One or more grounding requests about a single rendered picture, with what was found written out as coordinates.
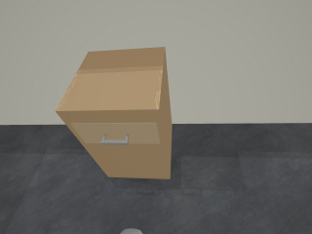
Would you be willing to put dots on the handle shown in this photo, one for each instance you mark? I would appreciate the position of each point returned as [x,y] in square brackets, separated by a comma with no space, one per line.
[105,141]

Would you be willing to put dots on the cabinet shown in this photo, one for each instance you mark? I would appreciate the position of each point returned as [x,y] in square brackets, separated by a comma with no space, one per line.
[123,86]

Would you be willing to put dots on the drawer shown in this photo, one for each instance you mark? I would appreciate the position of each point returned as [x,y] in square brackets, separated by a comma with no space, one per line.
[138,132]

